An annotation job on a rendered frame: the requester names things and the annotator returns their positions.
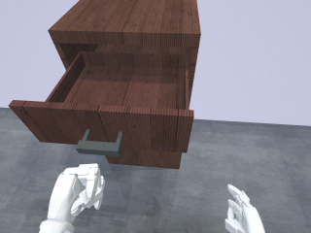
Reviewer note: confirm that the drawer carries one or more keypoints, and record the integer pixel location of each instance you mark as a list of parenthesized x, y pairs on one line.
[(143, 95)]

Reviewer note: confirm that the handle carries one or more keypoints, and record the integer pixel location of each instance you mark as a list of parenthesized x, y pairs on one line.
[(85, 146)]

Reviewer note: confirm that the cabinet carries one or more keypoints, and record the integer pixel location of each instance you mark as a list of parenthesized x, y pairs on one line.
[(132, 26)]

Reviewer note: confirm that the left robot forearm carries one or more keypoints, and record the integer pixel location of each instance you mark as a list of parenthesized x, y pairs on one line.
[(56, 226)]

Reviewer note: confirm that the robot left hand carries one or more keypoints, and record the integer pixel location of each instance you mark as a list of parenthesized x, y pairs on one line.
[(85, 182)]

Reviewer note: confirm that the robot right hand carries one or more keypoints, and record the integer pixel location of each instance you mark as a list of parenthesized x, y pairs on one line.
[(248, 219)]

